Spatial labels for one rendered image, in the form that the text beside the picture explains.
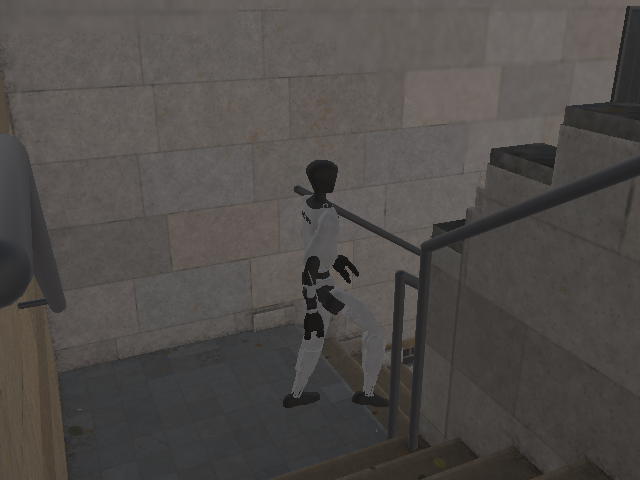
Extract right robot upper arm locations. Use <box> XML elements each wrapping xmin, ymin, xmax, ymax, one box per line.
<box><xmin>302</xmin><ymin>209</ymin><xmax>340</xmax><ymax>265</ymax></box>

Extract right robot forearm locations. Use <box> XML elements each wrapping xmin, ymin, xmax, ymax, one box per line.
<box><xmin>302</xmin><ymin>256</ymin><xmax>320</xmax><ymax>314</ymax></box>

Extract left robot upper arm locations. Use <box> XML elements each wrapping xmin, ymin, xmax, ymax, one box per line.
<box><xmin>301</xmin><ymin>194</ymin><xmax>313</xmax><ymax>238</ymax></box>

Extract robot torso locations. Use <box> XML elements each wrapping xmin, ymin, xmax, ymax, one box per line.
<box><xmin>302</xmin><ymin>200</ymin><xmax>340</xmax><ymax>303</ymax></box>

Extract right robot hand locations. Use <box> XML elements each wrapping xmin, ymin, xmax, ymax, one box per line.
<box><xmin>304</xmin><ymin>311</ymin><xmax>324</xmax><ymax>340</ymax></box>

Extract robot right shin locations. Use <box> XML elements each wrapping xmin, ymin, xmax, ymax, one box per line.
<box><xmin>362</xmin><ymin>335</ymin><xmax>386</xmax><ymax>397</ymax></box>

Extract left robot hand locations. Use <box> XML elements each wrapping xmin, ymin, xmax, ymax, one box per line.
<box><xmin>332</xmin><ymin>255</ymin><xmax>359</xmax><ymax>284</ymax></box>

